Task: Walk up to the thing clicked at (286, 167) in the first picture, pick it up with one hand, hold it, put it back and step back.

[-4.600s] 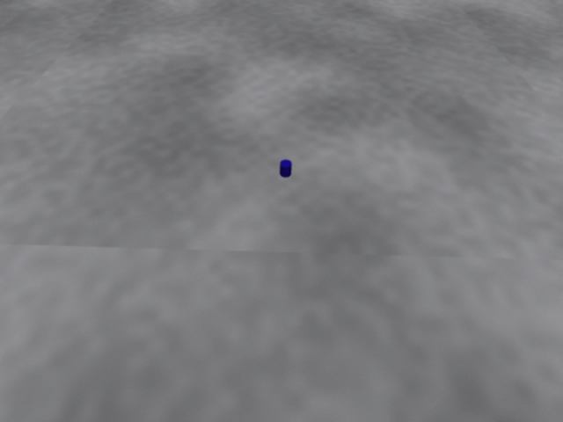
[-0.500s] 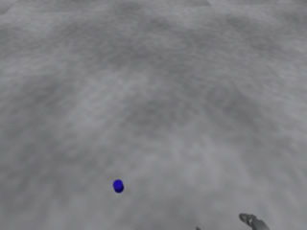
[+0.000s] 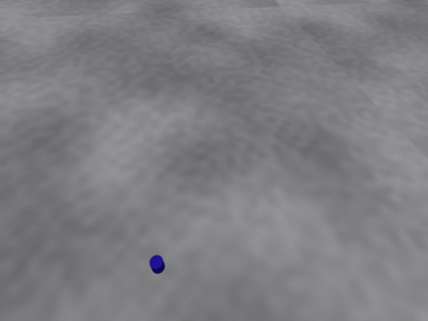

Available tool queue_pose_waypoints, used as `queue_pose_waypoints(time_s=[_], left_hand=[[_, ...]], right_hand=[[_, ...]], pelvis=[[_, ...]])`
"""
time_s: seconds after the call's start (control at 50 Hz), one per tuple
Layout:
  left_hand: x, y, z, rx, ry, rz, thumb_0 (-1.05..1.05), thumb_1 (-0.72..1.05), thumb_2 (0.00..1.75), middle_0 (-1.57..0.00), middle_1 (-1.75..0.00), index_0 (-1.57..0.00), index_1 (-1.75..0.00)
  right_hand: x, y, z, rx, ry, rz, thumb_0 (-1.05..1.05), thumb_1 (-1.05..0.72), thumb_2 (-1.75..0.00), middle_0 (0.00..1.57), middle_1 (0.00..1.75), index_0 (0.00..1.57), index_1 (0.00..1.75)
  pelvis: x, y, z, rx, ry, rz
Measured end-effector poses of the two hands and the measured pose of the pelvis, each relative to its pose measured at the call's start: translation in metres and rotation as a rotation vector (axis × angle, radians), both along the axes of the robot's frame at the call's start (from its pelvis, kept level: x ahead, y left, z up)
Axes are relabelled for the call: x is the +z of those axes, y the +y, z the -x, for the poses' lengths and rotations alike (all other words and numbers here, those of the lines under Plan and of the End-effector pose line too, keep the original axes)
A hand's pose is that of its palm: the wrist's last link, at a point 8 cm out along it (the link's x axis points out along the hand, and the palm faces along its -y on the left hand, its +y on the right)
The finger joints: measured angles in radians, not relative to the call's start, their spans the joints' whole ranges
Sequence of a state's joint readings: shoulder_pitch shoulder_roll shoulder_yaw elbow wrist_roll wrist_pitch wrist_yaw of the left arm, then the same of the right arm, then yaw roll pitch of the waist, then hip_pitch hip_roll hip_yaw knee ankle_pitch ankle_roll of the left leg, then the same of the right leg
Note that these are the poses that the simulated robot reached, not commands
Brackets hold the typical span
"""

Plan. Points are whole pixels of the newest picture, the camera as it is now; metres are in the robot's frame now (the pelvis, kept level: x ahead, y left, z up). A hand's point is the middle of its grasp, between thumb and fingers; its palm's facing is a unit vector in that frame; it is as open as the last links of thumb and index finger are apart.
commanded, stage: walk up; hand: left
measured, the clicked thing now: (157, 264) +0.46 +0.22 -0.75
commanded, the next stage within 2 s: stand in 0.26 s
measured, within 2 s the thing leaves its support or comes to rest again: neither
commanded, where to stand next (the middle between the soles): +0.08 +0.00 m, yaw -2 degrees
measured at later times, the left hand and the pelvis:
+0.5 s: hand out of the picture +0.09 +0.26 -0.16, palm faces -0.01 -0.94 -0.34, open 7.4 cm; pelvis +0.02 +0.00 +0.00, yaw +0 degrees
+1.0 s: hand out of the picture +0.11 +0.25 -0.15, palm faces -0.01 -0.94 -0.34, open 7.4 cm; pelvis +0.03 -0.01 +0.00, yaw +0 degrees
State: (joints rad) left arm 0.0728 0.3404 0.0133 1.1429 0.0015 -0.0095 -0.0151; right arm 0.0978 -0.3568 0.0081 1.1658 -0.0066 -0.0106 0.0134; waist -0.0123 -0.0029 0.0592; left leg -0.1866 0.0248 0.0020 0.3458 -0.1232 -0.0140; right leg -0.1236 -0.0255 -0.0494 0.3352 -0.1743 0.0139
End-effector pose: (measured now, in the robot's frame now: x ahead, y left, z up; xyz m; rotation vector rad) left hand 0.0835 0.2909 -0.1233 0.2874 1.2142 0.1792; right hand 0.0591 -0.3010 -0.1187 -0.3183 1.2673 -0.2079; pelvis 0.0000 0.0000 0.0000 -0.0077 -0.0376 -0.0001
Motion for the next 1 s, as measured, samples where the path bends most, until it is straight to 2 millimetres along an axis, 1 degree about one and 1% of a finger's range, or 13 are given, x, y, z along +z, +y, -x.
queue_pose_waypoints(time_s=[0.14,0.34,0.58,0.8,1.0], left_hand=[[0.0,0.0,-0.005,-0.002,0.006,0.0,0.01,0.91,0.9,-0.2,-0.3,-0.2,-0.3],[0.003,0.006,-0.001,0.007,0.02,-0.017,0.01,0.91,0.9,-0.2,-0.3,-0.2,-0.3],[0.004,0.008,0.002,0.022,0.05,-0.03,0.01,0.91,0.9,-0.2,-0.3,-0.2,-0.3],[0.004,0.003,-0.011,0.02,0.039,-0.028,0.01,0.91,0.9,-0.2,-0.3,-0.2,-0.3],[0.007,0.0,-0.024,0.01,0.015,-0.033,0.01,0.91,0.9,-0.2,-0.3,-0.2,-0.3]], right_hand=[[-0.001,0.003,-0.003,-0.005,0.0,-0.005,0.0,-0.9,-0.89,0.2,0.3,0.2,0.3],[-0.002,0.01,-0.021,0.015,-0.027,-0.019,0.0,-0.9,-0.89,0.2,0.3,0.2,0.3],[-0.002,0.007,-0.04,0.029,-0.039,-0.019,0.0,-0.9,-0.89,0.2,0.3,0.2,0.3],[-0.001,0.002,-0.051,0.029,-0.043,-0.011,0.0,-0.9,-0.89,0.2,0.3,0.2,0.3],[-0.001,0.0,-0.053,0.023,-0.047,-0.012,0.0,-0.9,-0.89,0.2,0.3,0.2,0.3]], pelvis=[[0.0,0.001,-0.004,-0.002,0.003,0.001],[0.001,0.002,-0.009,0.001,0.009,-0.002],[0.001,0.001,-0.022,0.003,0.015,-0.007],[0.002,-0.002,-0.03,0.001,0.014,-0.007],[0.002,-0.005,-0.034,-0.001,0.009,-0.008]])
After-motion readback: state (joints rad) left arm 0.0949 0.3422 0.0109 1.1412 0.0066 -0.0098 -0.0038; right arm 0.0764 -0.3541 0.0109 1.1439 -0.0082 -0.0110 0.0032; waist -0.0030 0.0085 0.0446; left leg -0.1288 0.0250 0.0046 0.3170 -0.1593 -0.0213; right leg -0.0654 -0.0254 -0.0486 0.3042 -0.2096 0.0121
